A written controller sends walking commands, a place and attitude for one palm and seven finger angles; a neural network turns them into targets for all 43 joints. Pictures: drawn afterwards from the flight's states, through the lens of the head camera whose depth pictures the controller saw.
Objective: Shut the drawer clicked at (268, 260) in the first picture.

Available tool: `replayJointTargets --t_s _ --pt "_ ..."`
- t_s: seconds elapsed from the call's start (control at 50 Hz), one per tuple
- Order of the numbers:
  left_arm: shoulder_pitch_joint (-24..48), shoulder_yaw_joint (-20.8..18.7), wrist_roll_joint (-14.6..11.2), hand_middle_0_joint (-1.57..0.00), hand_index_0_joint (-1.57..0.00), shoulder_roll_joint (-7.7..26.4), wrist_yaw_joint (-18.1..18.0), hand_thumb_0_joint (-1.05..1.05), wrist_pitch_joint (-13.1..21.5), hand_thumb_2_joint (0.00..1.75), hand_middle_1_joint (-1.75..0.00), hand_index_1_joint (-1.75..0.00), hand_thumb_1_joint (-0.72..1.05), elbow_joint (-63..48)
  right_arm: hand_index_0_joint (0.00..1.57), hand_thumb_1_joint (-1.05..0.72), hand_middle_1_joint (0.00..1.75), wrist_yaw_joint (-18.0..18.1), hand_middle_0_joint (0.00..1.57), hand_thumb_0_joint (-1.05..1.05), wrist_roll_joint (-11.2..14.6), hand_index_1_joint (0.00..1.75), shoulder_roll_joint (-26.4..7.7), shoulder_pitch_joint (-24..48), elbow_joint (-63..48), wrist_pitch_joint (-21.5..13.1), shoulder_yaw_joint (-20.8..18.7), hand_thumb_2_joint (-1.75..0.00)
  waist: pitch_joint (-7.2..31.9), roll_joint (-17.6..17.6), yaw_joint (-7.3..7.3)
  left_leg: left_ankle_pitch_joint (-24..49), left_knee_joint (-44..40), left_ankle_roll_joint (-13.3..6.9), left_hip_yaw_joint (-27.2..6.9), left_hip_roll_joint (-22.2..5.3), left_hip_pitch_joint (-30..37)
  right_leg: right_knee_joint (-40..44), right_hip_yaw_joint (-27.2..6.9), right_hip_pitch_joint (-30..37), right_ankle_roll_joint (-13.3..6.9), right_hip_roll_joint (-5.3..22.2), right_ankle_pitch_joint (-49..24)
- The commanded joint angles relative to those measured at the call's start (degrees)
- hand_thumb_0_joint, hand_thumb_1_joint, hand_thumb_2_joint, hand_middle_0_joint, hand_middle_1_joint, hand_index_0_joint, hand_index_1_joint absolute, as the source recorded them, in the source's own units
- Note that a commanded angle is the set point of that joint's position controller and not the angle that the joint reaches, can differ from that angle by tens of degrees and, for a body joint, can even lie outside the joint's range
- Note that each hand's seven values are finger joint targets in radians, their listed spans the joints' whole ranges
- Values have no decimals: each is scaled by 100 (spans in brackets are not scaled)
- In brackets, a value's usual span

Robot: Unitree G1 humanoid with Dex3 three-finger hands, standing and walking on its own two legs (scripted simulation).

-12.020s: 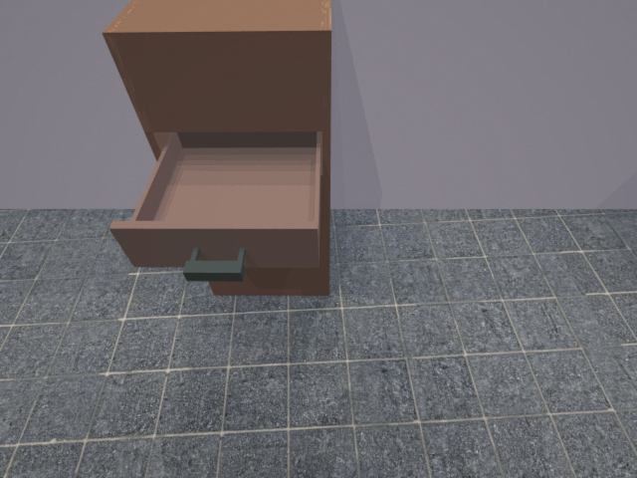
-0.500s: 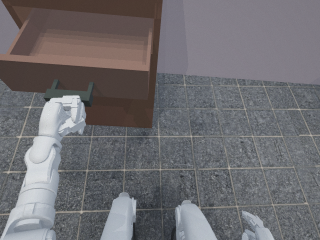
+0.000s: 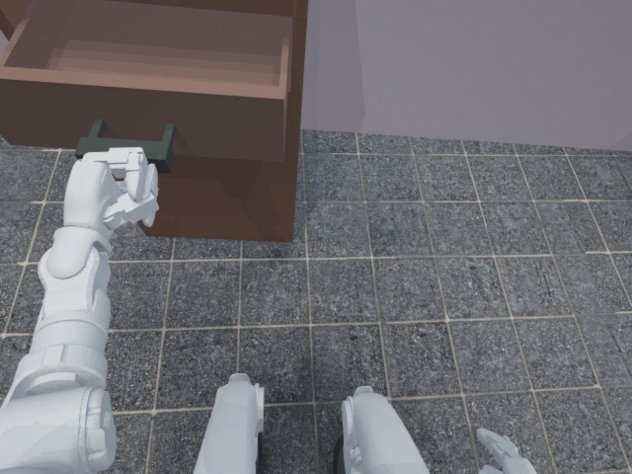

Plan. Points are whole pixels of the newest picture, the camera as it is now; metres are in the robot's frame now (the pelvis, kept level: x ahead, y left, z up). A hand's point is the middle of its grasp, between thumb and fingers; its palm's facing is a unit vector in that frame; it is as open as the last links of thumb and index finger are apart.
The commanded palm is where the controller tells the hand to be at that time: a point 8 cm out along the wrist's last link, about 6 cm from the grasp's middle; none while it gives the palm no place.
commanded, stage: push the drawer shut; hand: left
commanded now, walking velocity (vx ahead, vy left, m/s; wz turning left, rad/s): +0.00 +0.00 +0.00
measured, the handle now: (130, 141) +0.52 +0.25 +0.04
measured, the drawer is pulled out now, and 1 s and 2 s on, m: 0.15 0.03 0.00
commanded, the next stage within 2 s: pull the fist back off the drawer in 1.50 s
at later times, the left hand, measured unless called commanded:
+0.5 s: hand (158, 153) +0.50 +0.21 +0.04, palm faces -0.04 -1.00 -0.05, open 3.3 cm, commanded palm +0.51 +0.24 +0.04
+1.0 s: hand (163, 118) +0.56 +0.21 +0.04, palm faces -0.03 -1.00 -0.04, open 3.3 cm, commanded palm +0.57 +0.23 +0.04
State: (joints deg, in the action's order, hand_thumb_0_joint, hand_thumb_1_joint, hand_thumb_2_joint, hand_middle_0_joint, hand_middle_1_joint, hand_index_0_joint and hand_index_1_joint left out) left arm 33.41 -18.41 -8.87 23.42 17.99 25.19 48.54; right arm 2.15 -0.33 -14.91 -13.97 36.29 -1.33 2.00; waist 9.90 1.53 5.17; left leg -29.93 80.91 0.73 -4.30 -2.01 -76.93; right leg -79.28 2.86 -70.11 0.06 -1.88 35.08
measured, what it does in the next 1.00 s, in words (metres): stands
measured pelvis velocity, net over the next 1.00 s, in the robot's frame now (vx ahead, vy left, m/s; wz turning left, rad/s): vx -0.01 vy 0.01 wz -0.06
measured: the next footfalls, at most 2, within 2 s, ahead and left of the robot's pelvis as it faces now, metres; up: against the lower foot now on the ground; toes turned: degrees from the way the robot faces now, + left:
none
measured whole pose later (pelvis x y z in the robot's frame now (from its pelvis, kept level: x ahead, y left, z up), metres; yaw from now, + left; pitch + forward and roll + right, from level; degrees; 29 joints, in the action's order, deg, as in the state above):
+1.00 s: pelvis -0.01 +0.01 -0.03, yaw -3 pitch +32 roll -7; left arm 62.7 -25.0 0.0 39.6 17.3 19.7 69.3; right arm 0.6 -2.5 -15.1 -17.9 36.2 2.0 5.4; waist 8.3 2.5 13.8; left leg -29.9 86.7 -0.2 -5.5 -3.2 -89.2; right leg -82.8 3.7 -81.4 1.0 -3.4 33.8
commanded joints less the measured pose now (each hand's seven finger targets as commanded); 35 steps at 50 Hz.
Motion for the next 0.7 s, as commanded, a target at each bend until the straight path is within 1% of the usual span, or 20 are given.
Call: replayJointTargets --t_s 0.0,0.04,0.06,0.1,0.16,0.22,0.24,0.28,0.3,0.34,0.38,0.42,0.44,0.48,0.5,0.56,0.58,0.6,0.64,0.68 --pt "2943 -339 -121 -140 -140 1441 -112 0 389 90 -160 -160 90 -1054 20 -90 30 70 20 0 18 30 -1046 -654 -357 -101 -372 -90 2692 644 312 1045 -868 -242 -10 53 2760 1219 -81 317 -207 -89 -1100" --pt "3205 -236 -98 -140 -140 1356 -120 0 409 90 -160 -160 90 -1012 20 -90 30 63 20 0 10 30 -1038 -660 -350 -86 -362 -90 2743 697 359 993 -845 -256 -10 62 2734 1205 -88 278 -200 -90 -1057" --pt "3329 -175 -94 -140 -140 1326 -108 0 429 90 -160 -160 90 -979 20 -90 30 48 20 0 2 30 -1022 -693 -357 -97 -353 -90 2721 875 374 1018 -829 -256 -18 75 2771 1176 -88 208 -223 -101 -1072" --pt "3437 -375 -48 -140 -140 1608 -131 0 404 90 -160 -160 90 -673 20 -90 30 51 20 0 -4 30 -1079 -734 -295 -50 -342 -90 2692 638 410 889 -804 -270 -25 55 2591 1189 -89 234 -205 -106 -988" --pt "3794 -300 0 -140 -140 1618 -111 0 407 90 -160 -160 90 -500 20 -90 30 47 20 0 -11 30 -1076 -775 -294 -41 -324 -90 2618 749 504 769 -772 -295 -39 61 2516 1163 -99 94 -213 -125 -901" --pt "3934 -497 48 -140 -140 1909 -121 0 374 90 -160 -160 90 -358 20 -90 30 45 20 0 -25 30 -1122 -837 -278 5 -319 -90 2809 727 498 871 -703 -304 -25 48 2458 1129 -112 168 -202 -125 -967" --pt "3993 -402 47 -140 -140 1804 -105 0 334 90 -160 -160 90 -257 20 -90 30 35 20 0 -23 30 -1102 -845 -285 11 -305 -90 2796 759 540 859 -681 -317 8 56 2392 1156 -140 179 -192 -129 -965" --pt "4129 -598 52 -140 -140 2072 -86 0 347 90 -160 -160 90 -271 20 -90 30 26 20 0 -39 30 -1132 -896 -276 21 -302 -90 2984 837 519 926 -652 -316 -16 37 2423 1095 -123 197 -197 -141 -996" --pt "4110 -655 80 -140 -140 2169 -71 0 325 90 -160 -160 90 -182 20 -90 30 22 20 0 -37 30 -1134 -909 -272 43 -293 -90 2944 863 496 962 -642 -309 -14 33 2380 1094 -126 210 -206 -141 -1016" --pt "4211 -646 75 -140 -140 2167 -51 0 287 90 -160 -160 90 -155 20 -90 30 6 20 0 -40 30 -1124 -950 -274 71 -280 -90 2921 815 534 1015 -631 -321 -17 22 2333 1099 -122 258 -196 -156 -1062" --pt "4257 -786 102 -140 -140 2353 -47 0 312 90 -160 -160 90 -261 20 -90 30 -13 20 0 -56 30 -1154 -980 -287 84 -284 -90 3181 1072 462 1142 -628 -298 -55 9 2539 1016 -85 150 -219 -155 -1099" --pt "4319 -744 140 -140 -140 2317 -69 0 247 90 -160 -160 90 -61 20 -90 30 -26 20 0 -63 30 -1157 -1026 -252 115 -275 -90 2945 954 546 1029 -658 -297 -102 -14 2473 1033 -51 30 -213 -173 -1019" --pt "4364 -637 165 -140 -140 2195 -89 0 211 90 -160 -160 90 38 20 -90 30 -32 20 0 -60 30 -1150 -1040 -251 126 -274 -90 2824 931 615 1020 -664 -305 -104 -18 2446 1057 -50 -38 -204 -175 -1023" --pt "4594 -719 210 -140 -140 2350 -132 0 222 90 -160 -160 90 45 20 -90 30 -35 20 0 -81 30 -1186 -1081 -218 137 -272 -90 2895 1050 638 976 -633 -300 -130 -27 2466 1010 -38 -177 -206 -168 -979" --pt "4695 -726 235 -140 -140 2387 -156 0 193 90 -160 -160 90 87 20 -90 30 -31 20 0 -84 30 -1192 -1119 -210 145 -267 -90 2902 933 697 950 -606 -321 -130 -26 2388 1009 -45 -155 -192 -170 -975" --pt "4922 -819 300 -140 -140 2586 -189 0 179 90 -160 -160 90 102 20 -90 30 -33 20 0 -113 30 -1199 -1190 -201 155 -243 -90 2990 1149 710 1017 -599 -315 -163 -28 2454 947 -14 -234 -211 -175 -994" --pt "4951 -771 342 -140 -140 2564 -189 0 170 90 -160 -160 90 137 20 -90 30 -41 20 0 -115 30 -1210 -1199 -187 170 -241 -90 3038 1222 708 1049 -601 -296 -195 -42 2560 939 -1 -334 -219 -171 -988" --pt "5021 -686 357 -140 -140 2455 -192 0 143 90 -160 -160 90 197 20 -90 30 -47 20 0 -129 30 -1208 -1222 -173 178 -243 -90 3022 1189 774 1062 -589 -298 -216 -47 2575 935 12 -402 -213 -170 -1002" --pt "5149 -721 389 -140 -140 2557 -225 0 88 90 -160 -160 90 314 20 -90 30 -53 20 0 -138 30 -1223 -1257 -163 200 -226 -90 2901 1150 816 941 -576 -307 -205 -54 2434 958 4 -408 -204 -179 -939" --pt "5312 -793 432 -140 -140 2694 -249 0 98 90 -160 -160 90 255 20 -90 30 -55 20 0 -159 30 -1240 -1297 -162 201 -220 -90 3137 1276 812 990 -540 -309 -224 -55 2484 901 10 -432 -210 -179 -947"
